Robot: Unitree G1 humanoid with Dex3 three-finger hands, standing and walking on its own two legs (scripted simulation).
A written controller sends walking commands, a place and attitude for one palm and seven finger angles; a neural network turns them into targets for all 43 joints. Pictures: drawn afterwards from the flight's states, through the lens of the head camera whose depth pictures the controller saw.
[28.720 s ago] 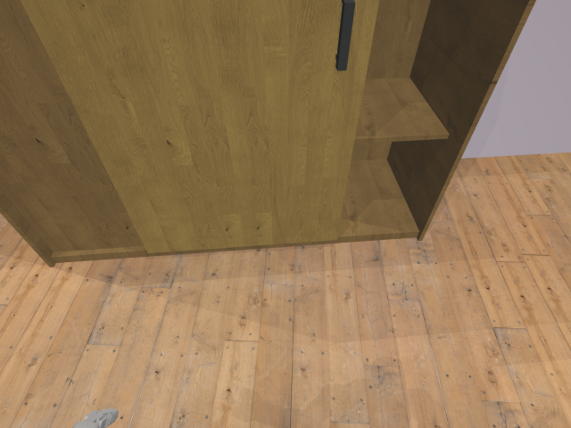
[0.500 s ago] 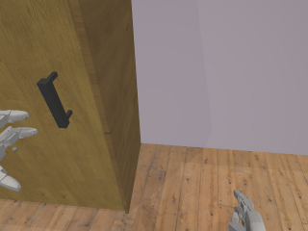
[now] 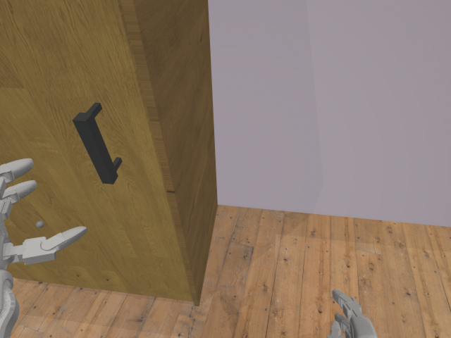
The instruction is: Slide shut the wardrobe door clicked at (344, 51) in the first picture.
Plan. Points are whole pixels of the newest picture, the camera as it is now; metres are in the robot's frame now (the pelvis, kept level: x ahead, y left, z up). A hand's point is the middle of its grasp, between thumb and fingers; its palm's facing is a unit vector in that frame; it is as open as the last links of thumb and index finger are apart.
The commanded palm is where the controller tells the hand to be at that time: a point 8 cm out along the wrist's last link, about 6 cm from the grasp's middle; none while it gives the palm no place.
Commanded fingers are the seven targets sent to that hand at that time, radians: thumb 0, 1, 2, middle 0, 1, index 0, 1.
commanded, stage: draw the hand back to the body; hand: left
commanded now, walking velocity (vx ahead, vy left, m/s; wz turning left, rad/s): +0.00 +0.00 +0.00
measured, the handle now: (103, 144) +0.39 +0.30 +0.15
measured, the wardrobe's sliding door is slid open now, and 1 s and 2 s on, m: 0.00 0.00 0.00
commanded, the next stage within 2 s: step back with the hand held close in 0.72 s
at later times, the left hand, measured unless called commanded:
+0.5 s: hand (77, 217) +0.22 +0.25 +0.16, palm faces +0.43 -0.82 -0.39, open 7.7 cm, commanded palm +0.17 +0.29 +0.17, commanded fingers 0.00 0.90 0.90 -0.20 -0.30 -0.20 -0.30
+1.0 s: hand (72, 216) +0.21 +0.25 +0.17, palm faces +0.44 -0.79 -0.43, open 7.4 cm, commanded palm +0.15 +0.28 +0.18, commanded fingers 0.00 0.90 0.90 -0.20 -0.30 -0.20 -0.30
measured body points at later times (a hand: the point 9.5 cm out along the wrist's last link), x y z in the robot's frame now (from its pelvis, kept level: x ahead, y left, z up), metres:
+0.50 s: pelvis +0.03 -0.01 +0.00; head +0.00 -0.03 +0.45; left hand +0.19 +0.29 +0.18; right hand +0.22 -0.23 -0.07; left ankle +0.02 +0.09 -0.74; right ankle -0.01 -0.12 -0.74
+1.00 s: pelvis +0.00 -0.02 +0.00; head +0.00 -0.03 +0.45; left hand +0.18 +0.29 +0.20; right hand +0.19 -0.25 -0.08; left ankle +0.02 +0.09 -0.74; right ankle -0.01 -0.12 -0.74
